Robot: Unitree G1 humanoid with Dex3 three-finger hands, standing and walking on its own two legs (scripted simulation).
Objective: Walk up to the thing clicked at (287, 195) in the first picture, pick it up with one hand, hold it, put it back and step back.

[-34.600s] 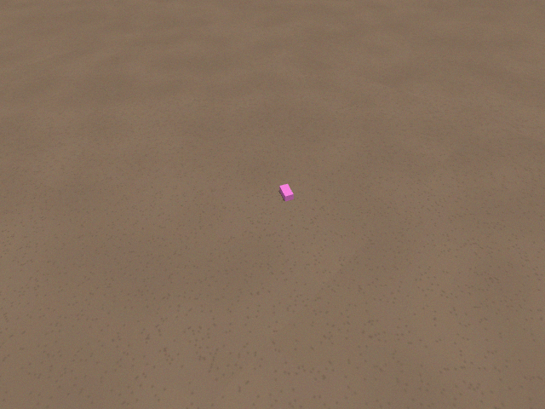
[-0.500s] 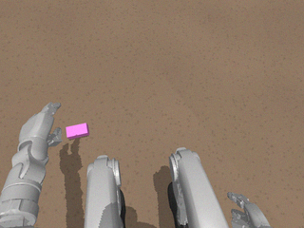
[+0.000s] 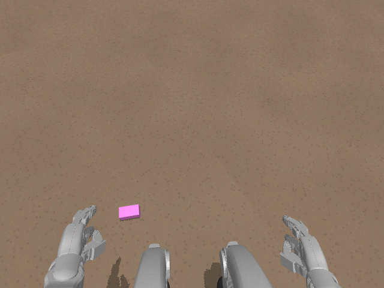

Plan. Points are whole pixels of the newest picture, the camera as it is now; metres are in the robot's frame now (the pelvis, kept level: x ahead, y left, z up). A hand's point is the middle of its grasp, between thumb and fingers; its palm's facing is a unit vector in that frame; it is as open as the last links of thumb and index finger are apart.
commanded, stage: home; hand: left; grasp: from above
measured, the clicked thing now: (129, 212) +0.46 +0.26 -0.60
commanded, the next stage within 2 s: none
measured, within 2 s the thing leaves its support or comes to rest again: neither
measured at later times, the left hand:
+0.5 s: hand (82, 264) +0.20 +0.19 +0.05, palm faces +0.09 -0.97 -0.22, open 7.4 cm
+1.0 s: hand (86, 265) +0.20 +0.18 +0.05, palm faces +0.08 -0.97 -0.21, open 7.4 cm
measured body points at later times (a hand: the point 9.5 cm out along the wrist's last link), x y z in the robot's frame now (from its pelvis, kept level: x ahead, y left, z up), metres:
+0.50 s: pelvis +0.04 +0.00 +0.10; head +0.05 +0.00 +0.55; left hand +0.19 +0.24 +0.07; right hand +0.21 -0.24 +0.04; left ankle +0.05 +0.12 -0.59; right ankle +0.04 -0.13 -0.59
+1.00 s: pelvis +0.04 -0.01 +0.10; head +0.05 +0.00 +0.55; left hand +0.19 +0.23 +0.07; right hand +0.20 -0.25 +0.03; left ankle +0.05 +0.12 -0.59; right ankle +0.04 -0.13 -0.59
